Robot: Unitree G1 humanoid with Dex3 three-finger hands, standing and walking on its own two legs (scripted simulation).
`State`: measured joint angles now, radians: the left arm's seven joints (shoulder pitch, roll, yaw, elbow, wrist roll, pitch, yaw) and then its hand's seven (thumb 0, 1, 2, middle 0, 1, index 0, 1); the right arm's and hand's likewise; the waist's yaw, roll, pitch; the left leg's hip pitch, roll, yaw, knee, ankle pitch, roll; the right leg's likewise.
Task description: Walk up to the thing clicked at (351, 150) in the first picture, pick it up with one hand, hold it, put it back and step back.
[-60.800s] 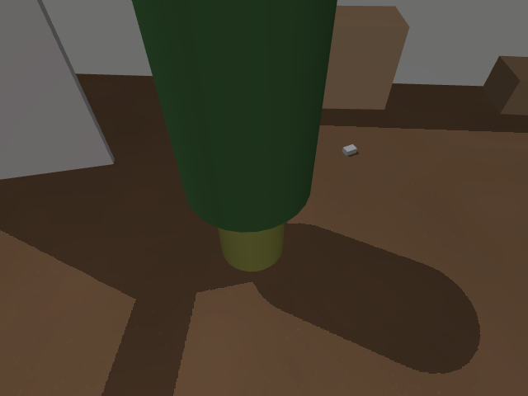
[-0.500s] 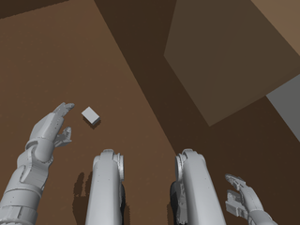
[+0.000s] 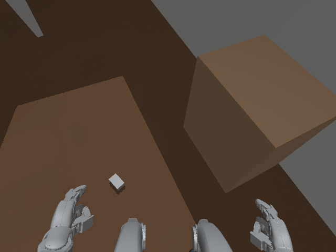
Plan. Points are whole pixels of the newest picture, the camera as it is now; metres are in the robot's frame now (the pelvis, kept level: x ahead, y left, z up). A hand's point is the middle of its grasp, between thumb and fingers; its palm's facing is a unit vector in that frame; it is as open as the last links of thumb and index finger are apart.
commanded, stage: home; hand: left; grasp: from above
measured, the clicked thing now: (117, 181) +0.48 +0.25 -0.62
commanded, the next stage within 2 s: none
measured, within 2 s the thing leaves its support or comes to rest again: neither
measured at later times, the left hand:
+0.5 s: hand (70, 233) +0.19 +0.19 +0.03, palm faces +0.10 -0.97 -0.20, open 7.4 cm
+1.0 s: hand (74, 229) +0.19 +0.19 +0.03, palm faces +0.09 -0.98 -0.20, open 7.4 cm
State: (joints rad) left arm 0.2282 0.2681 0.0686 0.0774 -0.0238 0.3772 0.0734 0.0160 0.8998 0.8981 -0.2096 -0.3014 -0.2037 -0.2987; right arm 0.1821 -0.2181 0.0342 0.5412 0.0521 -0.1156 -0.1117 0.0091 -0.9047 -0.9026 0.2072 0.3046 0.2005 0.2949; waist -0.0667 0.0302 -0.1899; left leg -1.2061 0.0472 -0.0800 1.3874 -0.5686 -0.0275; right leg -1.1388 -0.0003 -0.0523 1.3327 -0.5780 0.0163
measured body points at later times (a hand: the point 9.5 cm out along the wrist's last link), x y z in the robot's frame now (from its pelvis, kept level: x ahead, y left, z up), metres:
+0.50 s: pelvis +0.04 +0.01 +0.08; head +0.06 +0.01 +0.53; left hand +0.18 +0.25 +0.05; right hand +0.22 -0.23 +0.02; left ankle +0.04 +0.13 -0.60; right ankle +0.03 -0.13 -0.60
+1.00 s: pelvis +0.04 +0.00 +0.08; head +0.06 +0.01 +0.53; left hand +0.19 +0.24 +0.05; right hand +0.20 -0.24 +0.01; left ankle +0.04 +0.13 -0.60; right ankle +0.03 -0.13 -0.60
